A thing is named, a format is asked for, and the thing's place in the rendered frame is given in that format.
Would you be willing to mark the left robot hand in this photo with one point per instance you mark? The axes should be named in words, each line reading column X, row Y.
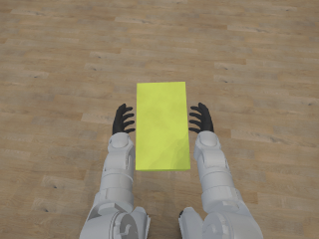
column 119, row 124

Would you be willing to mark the left robot thigh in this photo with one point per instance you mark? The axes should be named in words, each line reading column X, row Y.
column 143, row 223

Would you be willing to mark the right robot thigh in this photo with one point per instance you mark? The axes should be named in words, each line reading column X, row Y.
column 190, row 224

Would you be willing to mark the right robot hand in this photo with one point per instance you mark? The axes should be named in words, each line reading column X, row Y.
column 205, row 122

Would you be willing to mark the robot left forearm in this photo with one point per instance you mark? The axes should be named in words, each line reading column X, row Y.
column 116, row 188

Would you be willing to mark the right robot upper arm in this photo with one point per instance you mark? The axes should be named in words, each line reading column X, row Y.
column 220, row 224

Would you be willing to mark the left robot upper arm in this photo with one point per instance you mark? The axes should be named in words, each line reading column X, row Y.
column 117, row 225

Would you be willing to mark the robot thigh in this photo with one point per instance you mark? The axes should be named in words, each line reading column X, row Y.
column 143, row 223
column 190, row 224

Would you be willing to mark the robot right forearm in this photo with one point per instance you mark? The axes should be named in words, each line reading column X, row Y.
column 218, row 189

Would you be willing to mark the carton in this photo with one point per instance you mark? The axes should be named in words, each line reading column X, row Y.
column 162, row 142

